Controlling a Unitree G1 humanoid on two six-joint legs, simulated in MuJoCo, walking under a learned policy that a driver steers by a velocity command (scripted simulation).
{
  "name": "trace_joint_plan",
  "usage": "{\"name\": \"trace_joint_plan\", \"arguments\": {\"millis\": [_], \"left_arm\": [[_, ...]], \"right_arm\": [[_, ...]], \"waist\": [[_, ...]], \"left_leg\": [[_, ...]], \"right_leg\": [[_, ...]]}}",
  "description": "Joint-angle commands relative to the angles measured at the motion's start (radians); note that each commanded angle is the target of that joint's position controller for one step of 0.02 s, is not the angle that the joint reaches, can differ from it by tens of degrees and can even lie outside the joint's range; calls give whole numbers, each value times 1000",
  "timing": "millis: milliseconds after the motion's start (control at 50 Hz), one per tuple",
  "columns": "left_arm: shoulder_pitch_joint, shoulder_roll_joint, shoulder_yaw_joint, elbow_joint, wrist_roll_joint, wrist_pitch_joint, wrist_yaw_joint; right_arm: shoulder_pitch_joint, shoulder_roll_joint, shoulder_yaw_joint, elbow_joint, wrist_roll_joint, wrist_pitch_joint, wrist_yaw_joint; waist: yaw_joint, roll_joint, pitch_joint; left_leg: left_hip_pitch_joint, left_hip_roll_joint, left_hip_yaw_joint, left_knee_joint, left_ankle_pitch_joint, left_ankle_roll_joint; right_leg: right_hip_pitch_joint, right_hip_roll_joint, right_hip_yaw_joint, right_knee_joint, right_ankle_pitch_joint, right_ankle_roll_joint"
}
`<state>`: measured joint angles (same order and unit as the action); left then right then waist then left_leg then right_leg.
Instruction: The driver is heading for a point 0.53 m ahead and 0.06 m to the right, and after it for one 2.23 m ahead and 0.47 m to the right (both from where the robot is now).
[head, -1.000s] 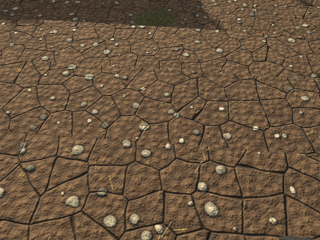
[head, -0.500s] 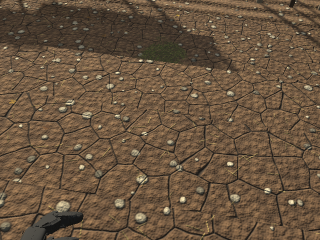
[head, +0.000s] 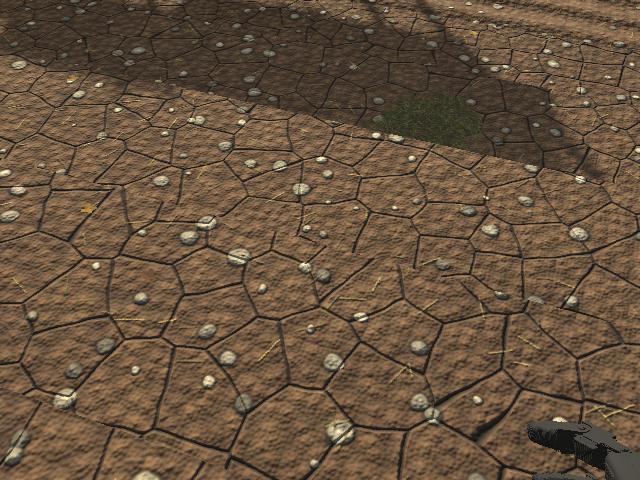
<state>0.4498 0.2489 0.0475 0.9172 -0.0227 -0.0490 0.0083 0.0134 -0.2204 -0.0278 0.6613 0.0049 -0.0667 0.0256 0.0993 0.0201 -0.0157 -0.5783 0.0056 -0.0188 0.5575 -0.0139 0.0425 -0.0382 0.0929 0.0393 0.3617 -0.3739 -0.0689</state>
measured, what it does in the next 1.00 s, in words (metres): goes down: left foot, then right foot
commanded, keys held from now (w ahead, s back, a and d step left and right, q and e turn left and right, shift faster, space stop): w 1.00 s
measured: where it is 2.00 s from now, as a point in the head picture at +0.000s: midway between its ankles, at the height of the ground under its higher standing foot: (365, 328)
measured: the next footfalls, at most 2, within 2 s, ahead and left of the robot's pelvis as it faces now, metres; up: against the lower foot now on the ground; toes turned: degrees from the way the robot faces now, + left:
left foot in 0.04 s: +0.19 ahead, +0.10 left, +0.00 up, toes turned -1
right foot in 0.52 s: +0.33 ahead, -0.14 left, +0.00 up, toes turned -1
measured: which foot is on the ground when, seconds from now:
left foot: up 0.00-0.02, down 0.04-0.56, up 0.58-1.00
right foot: down 0.00-0.06, up 0.08-0.50, down 0.52-1.00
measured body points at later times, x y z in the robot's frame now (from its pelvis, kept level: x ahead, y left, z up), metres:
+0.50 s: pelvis +0.24 -0.01 +0.00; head +0.25 -0.01 +0.45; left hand +0.42 +0.24 -0.09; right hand +0.25 -0.29 -0.13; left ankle +0.15 +0.10 -0.73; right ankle +0.30 -0.14 -0.70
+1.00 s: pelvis +0.50 +0.01 -0.07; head +0.52 +0.01 +0.38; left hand +0.42 +0.28 -0.20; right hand +0.77 -0.20 -0.13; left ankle +0.67 +0.12 -0.80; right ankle +0.29 -0.14 -0.73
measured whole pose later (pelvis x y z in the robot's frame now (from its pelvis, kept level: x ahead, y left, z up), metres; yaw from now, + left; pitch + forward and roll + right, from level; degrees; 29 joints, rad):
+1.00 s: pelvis +0.50 +0.01 -0.07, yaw -1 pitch +2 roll -4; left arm 0.54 0.24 0.06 0.88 -0.03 -0.06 0.03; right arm -0.01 -0.26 -0.04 0.69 0.02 -0.08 0.09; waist 0.12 0.08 -0.02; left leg -0.50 0.05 -0.04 0.40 0.45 0.09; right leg -0.05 0.01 -0.01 0.81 -0.78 0.04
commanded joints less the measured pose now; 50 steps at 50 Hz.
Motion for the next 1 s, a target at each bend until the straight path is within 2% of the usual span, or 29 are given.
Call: {"name": "trace_joint_plan", "arguments": {"millis": [20, 40, 60, 80, 100, 120, 160, 220, 280, 320, 340, 400, 460, 500, 520, 540, 560, 580, 600, 620, 660, 720, 740, 780, 800, 840, 880, 940, 1000], "left_arm": [[34, 158, 33, -27, 3, 13, 4], [-2, 153, 29, -43, 4, 11, 2], [-48, 138, 17, -76, 21, 3, 4], [92, 38, -16, -78, 27, -19, -6], [37, 134, 8, -77, 10, -33, -16], [-65, 180, 27, -115, -10, -37, -17], [-142, 148, 28, -138, 10, -31, -5], [-88, 105, 28, -123, 16, -6, 7], [-225, 82, 20, -172, 34, -13, 8], [-256, 48, 9, -179, 40, -18, 0], [-182, 79, 24, -140, 38, -24, -11], [-272, 101, 28, -171, 30, -23, -18], [-355, 109, 27, -215, 19, -37, -47], [-264, 128, 36, -198, 14, -44, -64], [-110, 138, 48, -146, 21, -51, -67], [37, 187, 70, -101, 26, -57, -68], [89, 271, 86, -100, 15, -54, -59], [54, 207, 50, -137, -7, -51, -59], [64, 201, 55, -101, -15, -50, -67], [11, 171, 45, -122, -16, -56, -71], [-111, 115, 21, -157, -1, -56, -68], [-126, 155, 36, -136, 30, -43, -30], [-101, 158, 34, -134, 36, -51, -26], [11, 129, 26, -104, 10, -69, 1], [25, 109, 20, -96, -4, -74, 15], [26, 123, 27, -92, 4, -60, 22], [35, 133, 32, -92, 0, -55, 17], [85, 92, 30, -68, -7, -27, 23], [100, 87, 29, -57, -6, 5, 35]], "right_arm": [[13, -88, -31, -71, 3, -24, 11], [161, -129, -53, -31, -3, -24, 6], [377, -208, -79, 8, -18, -23, -7], [445, -264, -92, 30, 0, -16, -4], [442, -186, -75, 31, 18, -5, -7], [361, -164, -64, 24, 12, 1, -13], [245, -126, -50, 9, -9, -1, -6], [205, -107, -45, 20, -9, -23, 4], [238, -173, -66, 58, -5, -26, -17], [273, -192, -74, 85, -7, -21, -24], [291, -210, -80, 96, -27, -28, -23], [327, -161, -63, 114, -1, -26, -17], [370, -171, -65, 120, -3, -14, -12], [322, -192, -66, 94, 2, 1, -12], [262, -204, -68, 73, 16, 5, -16], [249, -186, -61, 57, 24, 3, -21], [337, -114, -39, 50, 20, -8, -28], [411, -84, -28, 76, 9, -30, -25], [361, -118, -39, 37, 56, -38, -27], [237, -157, -45, 5, 56, -33, -33], [208, -143, -47, -3, 24, -1, -25], [190, -90, -35, -9, -8, 1, 1], [187, -106, -39, 5, -6, -1, 6], [31, -129, -49, -41, 17, -20, 19], [-39, -115, -38, -59, -3, -36, 33], [-59, -63, -28, -46, -19, -46, 61], [-64, -68, -30, -44, -1, -37, 71], [-123, -84, -26, -38, 19, -26, 73], [-3, -83, -24, 21, 10, -22, 61]], "waist": [[-78, -85, 17], [-152, -77, -72], [-244, -9, -213], [-204, 234, -368], [-228, 184, -317], [-211, 130, -139], [-144, 0, 0], [-70, 50, 5], [-94, 41, 18], [-100, 41, -24], [-85, 32, -83], [-112, 19, -14], [-133, 41, 21], [-81, 71, -7], [-4, 59, -57], [68, -27, -98], [38, -255, -125], [-25, -309, -122], [-40, -298, -64], [-45, -125, 10], [-103, -51, 54], [-123, -76, 33], [-117, -20, 23], [-59, -64, 69], [-39, -87, 79], [-27, -69, 55], [-24, -91, 62], [9, -77, 124], [-22, -63, 105]], "left_leg": [[116, -31, 32, -74, -82, 52], [362, -25, 14, -64, -21, 88], [682, 132, -171, -32, 71, 166], [982, 373, -574, -96, -51, 329], [958, 365, -677, -191, -265, 315], [814, 330, -558, -231, -284, 272], [547, 252, -400, -303, -157, 229], [364, 192, -265, -367, -33, 213], [337, 172, -186, -388, 87, 201], [316, 134, -103, -354, 207, 185], [304, 160, -95, -306, 252, 195], [358, 188, -133, -268, 151, 200], [451, 225, -186, -184, 119, 204], [384, 209, -173, -89, 214, 185], [298, 168, -137, 50, 326, 167], [185, 82, -75, 304, 339, 112], [-51, -37, -9, 688, -199, 33], [-195, -66, -99, 834, -574, 38], [-358, -69, -102, 886, -520, 46], [-404, -6, -104, 868, -465, 60], [-291, 63, -116, 694, -368, 49], [-183, 94, -70, 561, -159, 29], [-199, 89, -44, 524, -38, 27], [-359, 89, -70, 313, 106, 33], [-276, 84, -53, 141, 286, 33], [78, 7, 25, 5, 573, 47], [158, -4, 17, 6, 572, 56], [36, 42, -25, -113, 486, 50], [54, 109, -58, -280, 466, 41]], "right_leg": [[31, -298, 169, 51, 794, -104], [-58, -249, 128, 188, 883, -78], [-254, -173, 68, 481, 686, -39], [-574, -30, 32, 846, -51, 18], [-721, -59, 96, 926, -202, 21], [-785, -102, 76, 940, -120, 29], [-719, -166, 49, 822, 19, 45], [-554, -205, 44, 672, 78, 66], [-544, -204, 22, 478, 232, 77], [-449, -169, -11, 409, 362, 81], [-378, -166, -2, 526, 509, 77], [-500, -183, 6, 548, 422, 51], [-573, -178, -8, 497, 275, 25], [-399, -137, -48, 418, 210, 4], [-189, -94, -95, 356, 248, -6], [2, -112, -71, 247, 314, -39], [146, -337, 283, 97, 248, -167], [169, -426, 464, 75, 476, -232], [140, -480, 607, -39, 357, -296], [71, -472, 560, -17, 303, -276], [-124, -415, 397, -27, 313, -227], [-208, -361, 267, -46, 371, -192], [-191, -329, 211, -28, 397, -183], [-58, -297, 181, -18, 219, -137], [-108, -265, 148, -3, 139, -119], [-338, -203, 42, 24, 54, -84], [-359, -215, 46, 77, 12, -76], [-158, -250, 86, 247, -21, -51], [-5, -250, 104, 487, 112, -35]]}}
